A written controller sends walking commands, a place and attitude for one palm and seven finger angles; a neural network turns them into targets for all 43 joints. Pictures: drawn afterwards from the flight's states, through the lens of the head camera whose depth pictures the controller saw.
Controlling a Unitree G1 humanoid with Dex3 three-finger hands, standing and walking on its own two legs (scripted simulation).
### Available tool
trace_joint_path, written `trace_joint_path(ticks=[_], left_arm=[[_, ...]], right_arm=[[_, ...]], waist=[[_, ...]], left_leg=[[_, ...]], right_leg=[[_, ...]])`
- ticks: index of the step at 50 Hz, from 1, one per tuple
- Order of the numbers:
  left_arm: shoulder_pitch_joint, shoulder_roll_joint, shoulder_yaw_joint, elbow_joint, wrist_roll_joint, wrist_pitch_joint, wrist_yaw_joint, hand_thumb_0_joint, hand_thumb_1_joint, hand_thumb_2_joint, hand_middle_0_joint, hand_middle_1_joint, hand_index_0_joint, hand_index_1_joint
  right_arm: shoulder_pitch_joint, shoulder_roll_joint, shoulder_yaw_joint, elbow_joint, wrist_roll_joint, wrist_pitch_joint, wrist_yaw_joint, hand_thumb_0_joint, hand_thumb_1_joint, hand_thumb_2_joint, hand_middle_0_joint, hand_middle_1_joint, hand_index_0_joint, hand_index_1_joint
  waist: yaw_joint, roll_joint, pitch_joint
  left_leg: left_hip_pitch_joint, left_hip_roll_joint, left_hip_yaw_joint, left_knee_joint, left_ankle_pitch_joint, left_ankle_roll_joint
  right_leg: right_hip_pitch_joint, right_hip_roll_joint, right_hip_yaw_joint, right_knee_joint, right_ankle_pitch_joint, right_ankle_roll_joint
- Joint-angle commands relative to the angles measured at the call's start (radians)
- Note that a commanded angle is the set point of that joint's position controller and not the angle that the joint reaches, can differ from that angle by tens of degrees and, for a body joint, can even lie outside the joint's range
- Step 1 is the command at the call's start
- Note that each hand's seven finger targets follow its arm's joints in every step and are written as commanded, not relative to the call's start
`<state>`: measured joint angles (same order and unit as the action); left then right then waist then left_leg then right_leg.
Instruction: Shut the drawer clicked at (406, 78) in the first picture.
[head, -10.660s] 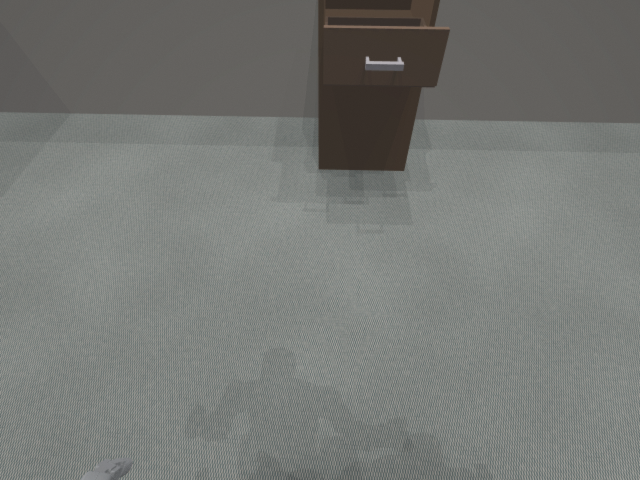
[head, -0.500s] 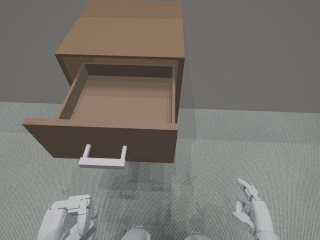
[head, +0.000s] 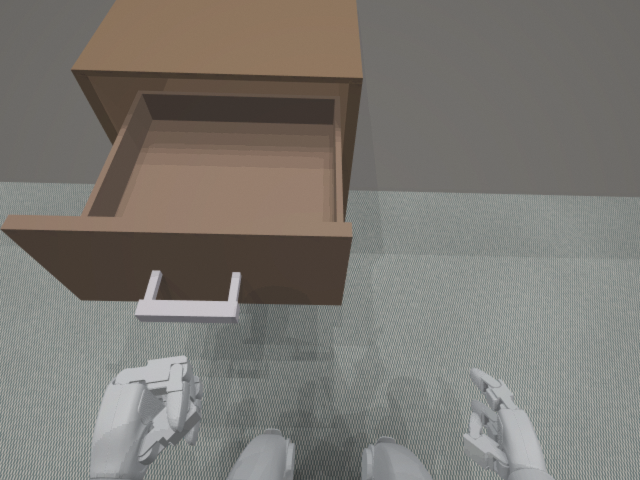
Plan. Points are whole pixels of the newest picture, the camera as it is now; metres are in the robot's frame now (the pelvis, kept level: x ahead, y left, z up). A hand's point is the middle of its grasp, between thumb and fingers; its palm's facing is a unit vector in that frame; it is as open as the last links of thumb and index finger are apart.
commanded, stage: bring the fist close to the handle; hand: left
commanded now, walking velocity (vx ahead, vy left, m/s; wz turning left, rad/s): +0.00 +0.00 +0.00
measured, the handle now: (192, 295) +0.33 +0.18 +0.02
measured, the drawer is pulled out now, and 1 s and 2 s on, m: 0.28 0.28 0.18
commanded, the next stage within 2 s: push the drawer shut in 0.68 s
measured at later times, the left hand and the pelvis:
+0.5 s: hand (207, 385) +0.22 +0.14 +0.02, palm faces +0.02 -1.00 -0.01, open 3.3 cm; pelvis +0.00 +0.00 -0.02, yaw +0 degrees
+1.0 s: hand (213, 368) +0.24 +0.14 +0.02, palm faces +0.02 -1.00 -0.03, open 3.3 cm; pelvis +0.00 +0.00 -0.02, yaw +0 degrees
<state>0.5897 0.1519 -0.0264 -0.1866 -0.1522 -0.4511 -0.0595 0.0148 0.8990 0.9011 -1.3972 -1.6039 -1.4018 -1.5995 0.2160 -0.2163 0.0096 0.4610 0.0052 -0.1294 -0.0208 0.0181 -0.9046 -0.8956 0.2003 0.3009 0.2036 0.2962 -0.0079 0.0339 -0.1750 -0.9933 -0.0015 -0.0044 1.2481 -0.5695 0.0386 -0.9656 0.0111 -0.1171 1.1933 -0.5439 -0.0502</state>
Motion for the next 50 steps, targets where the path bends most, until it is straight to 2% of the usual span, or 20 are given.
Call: trace_joint_path(ticks=[1, 3, 6, 10, 13, 18, 19, 20, 21, 22, 25, 27, 30, 32, 34, 39, 42, 46, 48, 50], left_arm=[[-0.016, 0.045, 0.017, -0.192, 0.002, -0.075, 0.009, 0.0, 0.9, 0.9, -1.4, -1.6, -1.4, -1.6], [-0.046, 0.046, 0.019, -0.169, 0.011, -0.075, 0.02, 0.0, 0.9, 0.9, -1.4, -1.6, -1.4, -1.6], [-0.058, 0.051, 0.034, -0.15, 0.009, -0.077, 0.024, 0.0, 0.9, 0.9, -1.4, -1.6, -1.4, -1.6], [-0.082, 0.062, 0.056, -0.11, 0.005, -0.073, 0.024, 0.0, 0.9, 0.9, -1.4, -1.6, -1.4, -1.6], [-0.126, 0.066, 0.06, -0.106, 0.002, -0.083, 0.02, 0.0, 0.9, 0.9, -1.4, -1.6, -1.4, -1.6], [-0.101, 0.057, 0.037, -0.148, -0.003, -0.084, 0.015, 0.0, 0.9, 0.9, -1.4, -1.6, -1.4, -1.6], [-0.109, 0.052, 0.025, -0.147, -0.005, -0.078, 0.014, 0.0, 0.9, 0.9, -1.4, -1.6, -1.4, -1.6], [-0.093, 0.063, 0.043, -0.151, -0.005, -0.074, 0.019, 0.0, 0.9, 0.9, -1.4, -1.6, -1.4, -1.6], [-0.085, 0.042, 0.014, -0.154, 0.0, -0.07, 0.02, 0.0, 0.9, 0.9, -1.4, -1.6, -1.4, -1.6], [-0.076, 0.053, 0.027, -0.132, 0.004, -0.061, 0.026, 0.0, 0.9, 0.9, -1.4, -1.6, -1.4, -1.6], [-0.089, 0.039, 0.009, -0.133, 0.015, -0.058, 0.035, 0.0, 0.9, 0.9, -1.4, -1.6, -1.4, -1.6], [-0.1, 0.075, 0.049, -0.118, 0.019, -0.064, 0.046, 0.0, 0.9, 0.9, -1.4, -1.6, -1.4, -1.6], [-0.092, 0.067, 0.051, -0.132, 0.012, -0.081, 0.043, 0.0, 0.9, 0.9, -1.4, -1.6, -1.4, -1.6], [-0.099, 0.073, 0.054, -0.129, 0.012, -0.087, 0.044, 0.0, 0.9, 0.9, -1.4, -1.6, -1.4, -1.6], [-0.101, 0.048, 0.019, -0.159, 0.008, -0.096, 0.035, 0.0, 0.9, 0.9, -1.4, -1.6, -1.4, -1.6], [-0.079, 0.04, 0.0, -0.15, 0.015, -0.077, 0.028, 0.0, 0.9, 0.9, -1.4, -1.6, -1.4, -1.6], [-0.153, 0.075, 0.034, -0.118, 0.023, -0.068, 0.045, 0.0, 0.9, 0.9, -1.4, -1.6, -1.4, -1.6], [-0.251, 0.071, 0.041, -0.101, 0.022, -0.076, 0.054, 0.0, 0.9, 0.9, -1.4, -1.6, -1.4, -1.6], [-0.257, 0.065, 0.035, -0.099, 0.023, -0.07, 0.056, 0.0, 0.9, 0.9, -1.4, -1.6, -1.4, -1.6], [-0.269, 0.068, 0.035, -0.097, 0.013, -0.056, 0.052, 0.0, 0.9, 0.9, -1.4, -1.6, -1.4, -1.6]], right_arm=[[-0.052, -0.124, -0.049, -0.163, -0.001, -0.06, -0.003, 0.0, -0.9, -0.9, 0.2, 0.3, 0.2, 0.3], [-0.05, -0.126, -0.049, -0.16, -0.004, -0.055, -0.004, 0.0, -0.9, -0.9, 0.2, 0.3, 0.2, 0.3], [-0.048, -0.127, -0.048, -0.16, -0.007, -0.05, 0.0, 0.0, -0.9, -0.9, 0.2, 0.3, 0.2, 0.3], [-0.046, -0.127, -0.049, -0.152, -0.007, -0.039, 0.001, 0.0, -0.9, -0.9, 0.2, 0.3, 0.2, 0.3], [-0.047, -0.128, -0.049, -0.141, -0.01, -0.036, 0.001, 0.0, -0.9, -0.9, 0.2, 0.3, 0.2, 0.3], [-0.044, -0.13, -0.048, -0.152, -0.008, -0.032, 0.005, 0.0, -0.9, -0.9, 0.2, 0.3, 0.2, 0.3], [-0.041, -0.13, -0.048, -0.15, -0.005, -0.03, 0.005, 0.0, -0.9, -0.9, 0.2, 0.3, 0.2, 0.3], [-0.039, -0.13, -0.051, -0.15, -0.005, -0.026, 0.004, 0.0, -0.9, -0.9, 0.2, 0.3, 0.2, 0.3], [-0.04, -0.13, -0.049, -0.155, -0.004, -0.024, 0.006, 0.0, -0.9, -0.9, 0.2, 0.3, 0.2, 0.3], [-0.04, -0.128, -0.051, -0.151, -0.005, -0.02, 0.004, 0.0, -0.9, -0.9, 0.2, 0.3, 0.2, 0.3], [-0.042, -0.128, -0.049, -0.158, -0.006, -0.011, 0.006, 0.0, -0.9, -0.9, 0.2, 0.3, 0.2, 0.3], [-0.046, -0.129, -0.049, -0.152, -0.008, -0.008, 0.002, 0.0, -0.9, -0.9, 0.2, 0.3, 0.2, 0.3], [-0.044, -0.124, -0.047, -0.157, -0.009, -0.01, 0.003, 0.0, -0.9, -0.9, 0.2, 0.3, 0.2, 0.3], [-0.047, -0.126, -0.047, -0.153, -0.008, -0.009, 0.001, 0.0, -0.9, -0.9, 0.2, 0.3, 0.2, 0.3], [-0.043, -0.125, -0.045, -0.158, -0.007, -0.014, 0.004, 0.0, -0.9, -0.9, 0.2, 0.3, 0.2, 0.3], [-0.037, -0.128, -0.047, -0.161, -0.007, -0.008, 0.005, 0.0, -0.9, -0.9, 0.2, 0.3, 0.2, 0.3], [-0.037, -0.133, -0.043, -0.152, -0.011, -0.002, 0.0, 0.0, -0.9, -0.9, 0.2, 0.3, 0.2, 0.3], [-0.036, -0.135, -0.039, -0.146, -0.012, -0.005, -0.001, 0.0, -0.9, -0.9, 0.2, 0.3, 0.2, 0.3], [-0.032, -0.136, -0.039, -0.146, -0.012, -0.006, 0.001, 0.0, -0.9, -0.9, 0.2, 0.3, 0.2, 0.3], [-0.023, -0.139, -0.04, -0.144, -0.011, -0.004, 0.002, 0.0, -0.9, -0.9, 0.2, 0.3, 0.2, 0.3]], waist=[[-0.014, -0.001, -0.191], [-0.019, -0.027, -0.202], [-0.006, -0.017, -0.236], [-0.008, -0.031, -0.254], [-0.012, -0.01, -0.264], [-0.002, 0.022, -0.315], [-0.013, 0.009, -0.301], [-0.004, 0.004, -0.306], [-0.009, 0.012, -0.299], [-0.011, -0.014, -0.289], [-0.02, -0.025, -0.266], [-0.015, -0.039, -0.252], [-0.006, -0.016, -0.269], [-0.012, -0.018, -0.265], [-0.014, 0.017, -0.286], [-0.021, 0.001, -0.281], [-0.03, -0.017, -0.241], [-0.031, 0.001, -0.263], [-0.023, 0.027, -0.297], [-0.023, 0.016, -0.327]], left_leg=[[0.112, 0.0, -0.058, -0.169, 0.222, -0.013], [0.099, 0.001, -0.06, -0.156, 0.218, -0.011], [0.085, -0.003, -0.056, -0.143, 0.22, -0.014], [0.061, -0.004, -0.051, -0.12, 0.243, -0.014], [0.062, -0.002, -0.051, -0.103, 0.262, -0.014], [0.103, 0.0, -0.058, -0.116, 0.304, -0.016], [0.104, 0.002, -0.059, -0.117, 0.297, -0.016], [0.106, 0.002, -0.062, -0.122, 0.305, -0.017], [0.112, 0.001, -0.063, -0.125, 0.311, -0.018], [0.098, 0.003, -0.066, -0.123, 0.313, -0.017], [0.087, 0.002, -0.064, -0.122, 0.268, -0.016], [0.061, 0.001, -0.064, -0.117, 0.246, -0.016], [0.065, -0.002, -0.059, -0.117, 0.245, -0.019], [0.069, 0.001, -0.061, -0.115, 0.254, -0.017], [0.096, 0.001, -0.063, -0.118, 0.27, -0.019], [0.1, 0.003, -0.065, -0.118, 0.289, -0.018], [0.062, 0.002, -0.069, -0.113, 0.248, -0.018], [0.065, -0.001, -0.067, -0.108, 0.22, -0.017], [0.097, 0.0, -0.066, -0.116, 0.255, -0.019], [0.111, -0.001, -0.062, -0.118, 0.289, -0.018]], right_leg=[[0.129, 0.002, 0.071, -0.151, 0.162, 0.014], [0.116, 0.004, 0.072, -0.14, 0.158, 0.014], [0.122, 0.002, 0.079, -0.129, 0.163, 0.013], [0.129, 0.001, 0.086, -0.115, 0.204, 0.014], [0.109, 0.001, 0.086, -0.098, 0.224, 0.013], [0.118, 0.001, 0.074, -0.088, 0.247, 0.011], [0.11, 0.002, 0.072, -0.093, 0.244, 0.013], [0.119, 0.003, 0.069, -0.09, 0.248, 0.012], [0.113, 0.002, 0.066, -0.09, 0.251, 0.012], [0.112, 0.004, 0.064, -0.089, 0.254, 0.012], [0.093, 0.004, 0.063, -0.094, 0.217, 0.015], [0.09, 0.007, 0.07, -0.095, 0.195, 0.013], [0.102, 0.005, 0.075, -0.094, 0.195, 0.011], [0.093, 0.008, 0.074, -0.093, 0.199, 0.011], [0.09, 0.006, 0.07, -0.088, 0.211, 0.011], [0.09, 0.005, 0.064, -0.088, 0.23, 0.014], [0.069, 0.008, 0.066, -0.09, 0.191, 0.013], [0.063, 0.006, 0.074, -0.093, 0.162, 0.012], [0.072, 0.005, 0.07, -0.09, 0.187, 0.01], [0.108, 0.002, 0.074, -0.097, 0.234, 0.013]])
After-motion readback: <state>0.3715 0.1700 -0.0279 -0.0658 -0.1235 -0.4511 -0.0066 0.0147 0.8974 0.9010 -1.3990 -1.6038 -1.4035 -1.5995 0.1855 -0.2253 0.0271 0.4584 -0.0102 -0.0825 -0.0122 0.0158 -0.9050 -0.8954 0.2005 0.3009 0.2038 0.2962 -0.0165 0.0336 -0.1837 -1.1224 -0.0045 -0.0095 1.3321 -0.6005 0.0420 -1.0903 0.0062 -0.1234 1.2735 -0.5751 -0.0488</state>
